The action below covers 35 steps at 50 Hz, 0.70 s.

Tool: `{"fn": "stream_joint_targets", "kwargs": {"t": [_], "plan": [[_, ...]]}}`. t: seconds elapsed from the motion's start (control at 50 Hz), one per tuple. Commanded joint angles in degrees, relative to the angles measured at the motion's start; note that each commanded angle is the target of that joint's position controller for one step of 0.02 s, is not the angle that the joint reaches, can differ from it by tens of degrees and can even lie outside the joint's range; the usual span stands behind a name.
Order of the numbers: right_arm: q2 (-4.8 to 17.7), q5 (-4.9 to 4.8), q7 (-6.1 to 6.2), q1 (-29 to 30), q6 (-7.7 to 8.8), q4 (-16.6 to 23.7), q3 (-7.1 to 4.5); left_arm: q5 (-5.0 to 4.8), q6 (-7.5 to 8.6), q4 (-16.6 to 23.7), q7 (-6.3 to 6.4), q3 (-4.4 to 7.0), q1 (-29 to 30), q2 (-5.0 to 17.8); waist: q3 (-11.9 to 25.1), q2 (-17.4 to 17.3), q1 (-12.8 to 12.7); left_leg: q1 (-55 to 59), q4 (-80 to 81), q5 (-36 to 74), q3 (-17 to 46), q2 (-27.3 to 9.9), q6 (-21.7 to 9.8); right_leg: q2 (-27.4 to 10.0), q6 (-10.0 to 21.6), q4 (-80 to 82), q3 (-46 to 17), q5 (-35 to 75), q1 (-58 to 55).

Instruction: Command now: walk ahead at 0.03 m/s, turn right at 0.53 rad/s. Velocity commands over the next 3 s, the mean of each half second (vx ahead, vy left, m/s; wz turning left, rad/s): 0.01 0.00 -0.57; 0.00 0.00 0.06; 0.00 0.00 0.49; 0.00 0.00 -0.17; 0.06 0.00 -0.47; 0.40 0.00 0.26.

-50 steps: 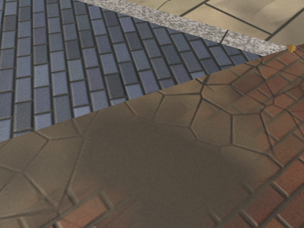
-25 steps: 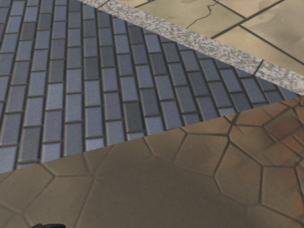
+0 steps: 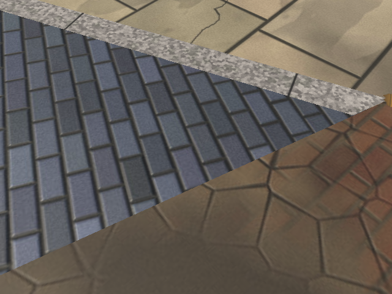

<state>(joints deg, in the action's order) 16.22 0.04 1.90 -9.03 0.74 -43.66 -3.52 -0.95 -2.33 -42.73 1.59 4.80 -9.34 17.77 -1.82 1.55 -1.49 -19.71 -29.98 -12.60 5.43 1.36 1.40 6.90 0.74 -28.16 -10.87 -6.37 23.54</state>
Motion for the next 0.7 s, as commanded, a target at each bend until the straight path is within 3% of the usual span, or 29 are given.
{"fn": "stream_joint_targets", "kwargs": {"t": [0.02, 0.04, 0.06, 0.08, 0.1, 0.12, 0.18, 0.26, 0.36, 0.4, 0.42, 0.44, 0.46, 0.48, 0.5, 0.52, 0.54, 0.58, 0.64, 0.66, 0.7], "plan": [[14.2, 2.39, 0.31, -5.4, 0.34, 2.3, -3.85, -0.39, 0.58, 6.4, 0.23, 0.79, 1.5, 3.4, 5.5, -15.0, 0.9, 12.8, 15.1, 2.4, 20.2, -20.0, -11.4, 1.3, 1.0, -12.0, 2.0, -24.8, 12.4], [12.0, 3.90, 0.30, -2.5, 0.56, 4.0, -3.33, 0.55, 1.48, 6.2, -0.06, 1.84, 0.4, 7.3, 5.8, -17.0, 1.0, 8.9, 15.8, 7.7, 25.4, -25.1, -16.3, -1.5, -1.2, -26.1, 2.7, -27.6, 12.6], [8.7, 3.22, 0.68, 1.0, 0.77, 5.5, -2.34, 0.20, 1.38, 4.5, -0.31, 2.87, -2.0, 9.6, 5.6, -12.1, -0.5, 8.3, 14.2, 10.6, 20.0, -22.6, -15.3, -2.6, -2.0, -32.8, 1.9, -24.3, 11.8], [7.1, 1.96, 0.82, 3.4, 0.84, 6.1, -1.95, 0.02, 0.70, 2.9, -0.17, 3.11, -4.0, 9.3, 4.7, -9.0, -1.4, 8.5, 12.8, 11.8, 13.6, -18.7, -12.4, -2.9, -3.0, -36.0, 2.9, -21.3, 12.0], [6.6, 0.99, 0.94, 4.0, 0.82, 6.2, -1.72, 0.22, 0.02, 2.2, 0.15, 2.96, -4.8, 8.2, 4.4, -8.1, -1.1, 10.1, 11.8, 12.5, 10.2, -16.8, -11.0, -3.4, -4.0, -39.2, 3.5, -18.6, 13.4], [6.4, 0.68, 1.04, 3.5, 0.67, 6.1, -1.46, 0.18, -0.43, 2.4, 0.10, 2.54, -4.5, 6.7, 3.7, -8.0, -0.4, 10.3, 11.3, 16.4, 7.6, -16.1, -11.2, -3.7, -4.9, -41.4, 4.2, -17.4, 14.2], [7.2, 1.04, 1.41, -0.4, -0.16, 5.1, -1.73, -0.59, -0.48, 5.6, -0.39, 1.51, 0.4, 4.6, 3.5, -10.0, 2.5, 14.8, 11.3, 20.3, 2.9, -15.3, -12.6, -5.5, -6.8, -35.5, 7.5, -14.5, 15.7], [10.0, 0.77, 1.29, -1.8, -0.89, 5.0, -2.89, -0.37, -0.42, 8.4, -1.46, 0.62, 3.0, 3.5, 5.6, -11.6, 4.3, 17.3, 10.6, 22.4, 0.5, -17.8, -13.8, -8.2, -7.0, -24.4, 10.0, -15.8, 9.7], [11.8, -0.53, -0.07, -0.7, -0.89, 4.8, -3.80, -0.34, -1.19, 9.6, -2.56, 1.15, 2.0, 4.8, 5.7, -12.7, 3.7, 15.1, 8.4, 23.8, -2.5, -19.6, -13.0, -7.6, -3.7, -11.5, 14.3, -14.5, 0.1], [11.4, -1.72, -0.20, 0.6, -0.81, 4.4, -3.85, -0.29, -1.37, 8.7, -2.94, 1.60, -1.5, 4.7, 6.0, -11.7, 1.1, 12.8, 3.7, 21.7, -5.1, -18.7, -9.9, -6.2, -0.7, 0.3, 15.9, -6.0, -7.2], [9.7, -1.67, -0.42, -2.3, -0.54, 3.0, -3.44, -0.15, -1.36, 7.9, -2.49, 2.31, -3.8, 6.1, 6.8, -8.3, 0.6, 8.5, -1.4, 16.1, -8.2, -16.6, -6.1, -5.8, 1.4, 6.1, 13.8, 1.3, -14.6], [6.6, 0.51, -0.72, -3.4, -0.36, 3.6, -2.59, -0.20, -1.19, 8.2, -1.59, 3.91, -6.2, 11.9, 8.2, 4.8, 1.1, -4.7, -15.9, -1.3, -13.8, -11.3, -0.3, -16.3, 5.6, 7.4, -1.3, 19.8, -25.7], [4.5, 2.36, -0.56, 0.1, -0.15, 7.3, -1.57, 1.16, -0.52, 9.8, -1.43, 4.37, -5.6, 16.5, 8.6, 16.8, 0.8, -20.0, -28.9, -26.8, -11.4, -3.1, 3.5, -29.2, 17.7, 5.5, -18.1, 35.6, -28.3], [7.6, 1.31, -0.19, 4.2, -0.02, 7.8, -2.49, 2.38, 0.75, 9.7, -1.94, 3.68, -6.9, 13.3, 11.8, 9.6, -3.3, -20.2, -37.3, -26.9, -3.5, -3.2, 3.4, -29.1, 21.3, 7.5, -17.5, 28.6, -25.4], [8.7, -0.12, -0.07, 4.2, -0.31, 7.3, -2.95, 2.29, 1.59, 9.4, -1.86, 2.82, -4.0, 11.4, 9.0, 7.1, -1.2, -20.2, -38.9, -22.0, -2.4, -4.4, 2.5, -25.6, 17.9, 8.0, -11.4, 23.1, -22.5], [8.5, -0.16, 0.36, 2.6, -0.66, 5.9, -3.16, 1.34, 1.86, 9.5, -1.40, 2.37, -0.3, 9.6, 7.5, 4.8, 0.5, -19.9, -37.2, -17.1, -2.1, -5.0, 2.3, -22.1, 14.3, 8.0, -7.5, 17.8, -20.4], [8.9, 0.30, 0.73, 1.7, -1.11, 5.1, -3.34, 0.43, 1.78, 9.8, -1.07, 1.55, 2.0, 7.6, 6.5, 5.1, 1.3, -18.8, -35.7, -13.8, -2.1, -5.3, 2.7, -20.6, 12.6, 8.1, -5.5, 17.1, -18.4], [8.0, 0.51, 0.50, -1.1, -1.25, 4.1, -3.17, 1.03, 1.68, 9.6, -0.55, 0.54, 3.1, 6.1, 7.7, 5.8, 2.8, -13.4, -35.8, -8.7, -3.2, -4.2, 3.6, -18.8, 12.5, 8.4, -2.1, 19.5, -15.1], [4.5, 0.01, -0.26, -1.9, -1.25, 3.1, -1.54, 1.86, 2.19, 8.1, -0.29, -0.92, 3.9, 2.5, 8.2, 5.6, 2.7, -6.8, -22.5, -4.7, -3.4, -5.9, 3.6, -16.9, 11.2, 8.5, 2.4, 15.8, -14.4], [3.5, 0.10, -0.60, -1.1, -1.25, 3.1, -0.96, 2.12, 2.30, 7.3, -0.34, -1.18, 3.7, 2.2, 7.8, 6.1, 1.9, -3.7, -17.9, -4.4, -3.6, -6.2, 3.4, -16.9, 11.0, 8.9, 3.0, 13.4, -13.5], [4.7, -0.13, -1.07, 0.1, -1.35, 3.5, -0.81, 2.71, 2.39, 5.6, -0.72, -0.96, 2.3, 3.8, 5.9, 6.8, 0.4, 0.2, -12.5, -5.6, -4.6, -5.9, 2.9, -18.1, 12.0, 9.8, 1.9, 8.3, -11.8]]}}
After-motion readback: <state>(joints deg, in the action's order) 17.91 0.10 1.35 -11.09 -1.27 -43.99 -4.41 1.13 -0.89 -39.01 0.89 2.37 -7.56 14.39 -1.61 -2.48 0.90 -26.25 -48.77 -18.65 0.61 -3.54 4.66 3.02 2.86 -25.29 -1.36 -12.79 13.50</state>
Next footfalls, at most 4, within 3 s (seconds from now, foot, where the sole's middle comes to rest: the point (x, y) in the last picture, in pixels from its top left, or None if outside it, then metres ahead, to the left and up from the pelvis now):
0.42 right None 0.02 -0.13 -0.77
0.80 left None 0.11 0.09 -0.77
1.10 right None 0.03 -0.15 -0.77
1.56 left None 0.05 0.10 -0.77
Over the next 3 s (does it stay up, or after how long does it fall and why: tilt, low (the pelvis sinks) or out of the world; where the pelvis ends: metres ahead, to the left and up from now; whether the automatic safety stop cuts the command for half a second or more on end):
stays up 0.22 -0.11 -0.01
